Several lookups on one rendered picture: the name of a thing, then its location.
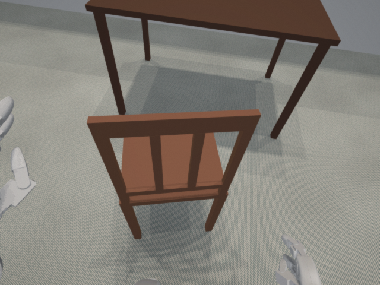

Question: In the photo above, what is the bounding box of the table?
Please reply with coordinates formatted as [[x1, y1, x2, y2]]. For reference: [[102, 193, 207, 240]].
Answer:
[[85, 0, 341, 139]]

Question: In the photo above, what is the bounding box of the chair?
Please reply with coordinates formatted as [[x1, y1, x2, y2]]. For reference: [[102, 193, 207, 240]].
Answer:
[[87, 109, 261, 239]]

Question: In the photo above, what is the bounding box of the robot right hand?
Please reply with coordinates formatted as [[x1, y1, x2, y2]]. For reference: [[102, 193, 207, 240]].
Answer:
[[275, 234, 322, 285]]

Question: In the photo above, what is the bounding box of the robot left hand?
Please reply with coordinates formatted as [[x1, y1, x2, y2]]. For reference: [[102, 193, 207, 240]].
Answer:
[[0, 96, 36, 219]]

